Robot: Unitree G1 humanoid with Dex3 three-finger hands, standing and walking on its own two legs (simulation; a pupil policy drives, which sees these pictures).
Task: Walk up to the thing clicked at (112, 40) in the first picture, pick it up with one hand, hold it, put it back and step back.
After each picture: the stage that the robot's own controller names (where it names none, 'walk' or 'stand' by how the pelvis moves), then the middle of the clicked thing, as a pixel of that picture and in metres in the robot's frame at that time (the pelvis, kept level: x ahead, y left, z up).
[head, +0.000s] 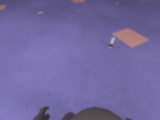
stand; (111, 43) +1.69 -0.54 -0.66
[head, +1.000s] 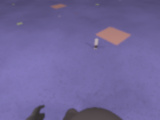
walk; (96, 44) +1.62 -0.08 -0.63
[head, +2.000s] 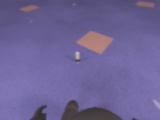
walk; (77, 57) +1.09 +0.25 -0.65
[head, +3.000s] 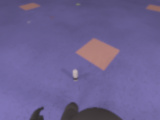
walk; (75, 75) +0.67 +0.21 -0.64
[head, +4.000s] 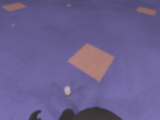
walk; (67, 92) +0.41 +0.21 -0.64
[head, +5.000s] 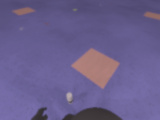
stand; (69, 98) +0.35 +0.20 -0.65
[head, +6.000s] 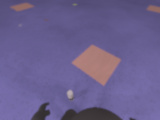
stand; (70, 95) +0.35 +0.19 -0.64
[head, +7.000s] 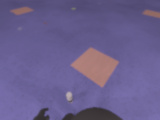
stand; (69, 97) +0.35 +0.20 -0.66
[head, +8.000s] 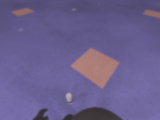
stand; (69, 98) +0.34 +0.21 -0.66
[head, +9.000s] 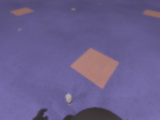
stand; (69, 99) +0.33 +0.21 -0.66
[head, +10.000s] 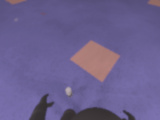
go down; (69, 92) +0.35 +0.21 -0.65
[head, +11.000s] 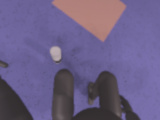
go down; (56, 56) +0.43 +0.23 -0.24
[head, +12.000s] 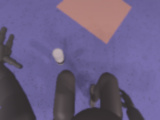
close in; (59, 58) +0.43 +0.22 -0.24
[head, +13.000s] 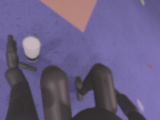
close in; (32, 52) +0.42 +0.26 -0.16
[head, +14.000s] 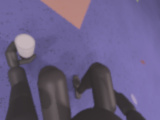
close; (26, 50) +0.42 +0.27 -0.16
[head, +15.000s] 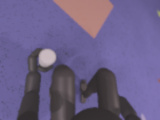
lift; (45, 60) +0.34 +0.25 -0.12
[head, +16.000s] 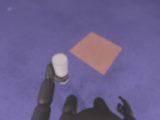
lift; (61, 71) +0.32 +0.17 +0.05
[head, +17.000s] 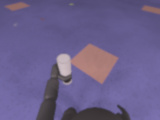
hold; (65, 71) +0.33 +0.15 +0.06
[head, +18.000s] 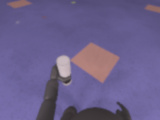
hold; (65, 72) +0.32 +0.16 +0.04
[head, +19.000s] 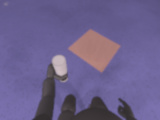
crouch; (61, 70) +0.34 +0.18 +0.00
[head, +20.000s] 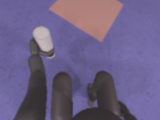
lower; (46, 46) +0.47 +0.23 -0.04
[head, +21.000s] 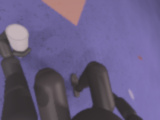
lower; (19, 44) +0.45 +0.27 -0.16
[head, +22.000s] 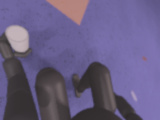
lower; (20, 45) +0.44 +0.28 -0.16
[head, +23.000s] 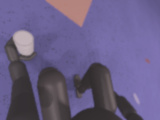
lower; (26, 49) +0.43 +0.27 -0.16
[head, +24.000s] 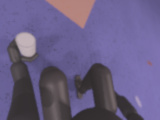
lower; (28, 50) +0.42 +0.27 -0.16
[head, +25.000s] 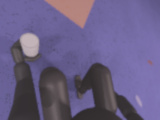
draw back; (31, 50) +0.42 +0.26 -0.16
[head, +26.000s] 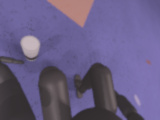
rise; (31, 51) +0.42 +0.26 -0.17
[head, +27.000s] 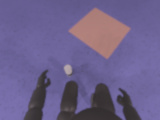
walk; (68, 71) +0.42 +0.19 -0.41
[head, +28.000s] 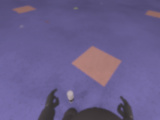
stand; (70, 96) +0.37 +0.17 -0.60
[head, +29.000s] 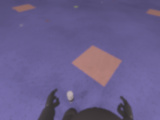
stand; (70, 97) +0.36 +0.18 -0.60
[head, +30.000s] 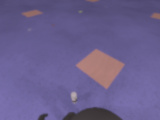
stand; (74, 97) +0.38 +0.16 -0.65
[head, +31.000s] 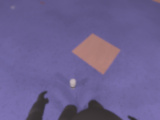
walk; (72, 84) +0.41 +0.12 -0.64
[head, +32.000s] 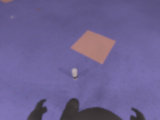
walk; (74, 74) +0.59 +0.18 -0.63
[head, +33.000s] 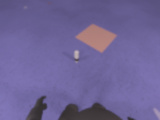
walk; (76, 56) +0.92 +0.20 -0.63
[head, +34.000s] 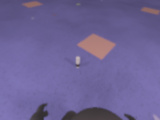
stand; (77, 62) +0.97 +0.18 -0.65
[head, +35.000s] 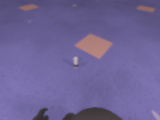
stand; (75, 62) +0.98 +0.22 -0.66
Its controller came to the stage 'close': yes
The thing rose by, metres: 0.70
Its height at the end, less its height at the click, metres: +0.00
